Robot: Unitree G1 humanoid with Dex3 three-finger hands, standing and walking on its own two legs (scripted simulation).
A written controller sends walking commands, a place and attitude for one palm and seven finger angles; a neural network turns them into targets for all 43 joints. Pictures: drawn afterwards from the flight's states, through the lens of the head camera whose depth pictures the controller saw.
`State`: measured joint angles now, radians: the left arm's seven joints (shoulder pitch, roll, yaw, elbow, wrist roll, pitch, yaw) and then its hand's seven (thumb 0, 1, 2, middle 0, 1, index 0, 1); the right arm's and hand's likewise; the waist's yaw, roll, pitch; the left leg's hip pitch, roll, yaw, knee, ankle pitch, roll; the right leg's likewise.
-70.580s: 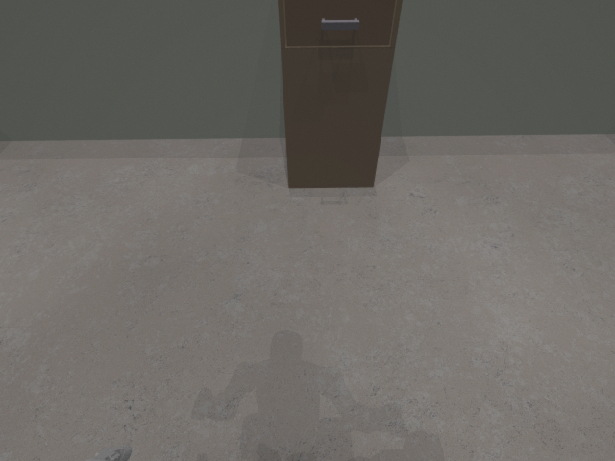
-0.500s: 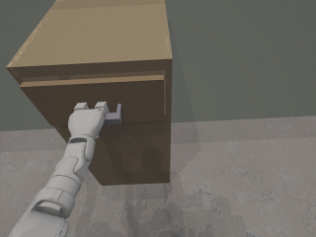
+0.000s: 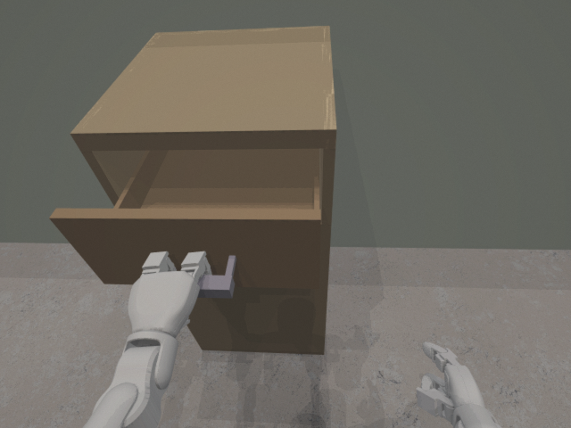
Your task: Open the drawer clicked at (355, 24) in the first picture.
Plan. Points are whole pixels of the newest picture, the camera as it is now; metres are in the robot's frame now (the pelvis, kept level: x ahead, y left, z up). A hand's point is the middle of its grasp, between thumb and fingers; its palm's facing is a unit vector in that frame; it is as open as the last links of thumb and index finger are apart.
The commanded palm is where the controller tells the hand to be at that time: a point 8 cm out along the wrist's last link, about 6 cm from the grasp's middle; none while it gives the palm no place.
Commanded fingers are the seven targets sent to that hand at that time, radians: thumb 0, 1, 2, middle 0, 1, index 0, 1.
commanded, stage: pull the drawer open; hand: left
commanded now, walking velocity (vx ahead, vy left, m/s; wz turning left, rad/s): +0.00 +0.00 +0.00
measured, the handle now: (191, 273) +0.33 +0.18 +0.04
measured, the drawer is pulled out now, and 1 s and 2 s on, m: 0.15 0.30 0.29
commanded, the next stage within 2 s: open the thumb to release the handle in 0.94 s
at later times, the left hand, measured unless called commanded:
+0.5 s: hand (159, 390) +0.17 +0.18 +0.02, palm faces +0.00 -0.13 -0.99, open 5.8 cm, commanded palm +0.11 +0.19 +0.07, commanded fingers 0.00 0.90 0.90 -0.40 -1.35 -0.40 -1.35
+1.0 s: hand out of the picture +0.12 +0.18 +0.02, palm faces +0.03 -0.14 -0.99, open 6.0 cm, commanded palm +0.07 +0.20 +0.07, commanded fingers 0.00 0.90 0.90 -0.40 -1.35 -0.40 -1.35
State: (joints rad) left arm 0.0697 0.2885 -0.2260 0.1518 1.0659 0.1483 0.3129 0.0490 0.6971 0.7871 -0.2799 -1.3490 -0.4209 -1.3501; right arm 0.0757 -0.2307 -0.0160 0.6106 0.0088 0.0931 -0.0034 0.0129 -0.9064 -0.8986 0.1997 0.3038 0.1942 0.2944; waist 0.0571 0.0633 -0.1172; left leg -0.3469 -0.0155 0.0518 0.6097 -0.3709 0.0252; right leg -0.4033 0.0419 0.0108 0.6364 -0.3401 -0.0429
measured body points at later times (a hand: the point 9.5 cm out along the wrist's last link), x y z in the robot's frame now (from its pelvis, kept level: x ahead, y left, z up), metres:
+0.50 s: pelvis -0.01 -0.01 -0.01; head +0.00 -0.05 +0.44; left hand +0.16 +0.19 +0.07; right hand +0.20 -0.23 -0.11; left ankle -0.04 +0.10 -0.72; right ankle -0.01 -0.09 -0.73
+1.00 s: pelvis -0.02 -0.01 -0.02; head -0.02 -0.05 +0.43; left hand +0.12 +0.19 +0.07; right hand +0.19 -0.23 -0.10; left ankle -0.04 +0.10 -0.73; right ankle -0.01 -0.09 -0.73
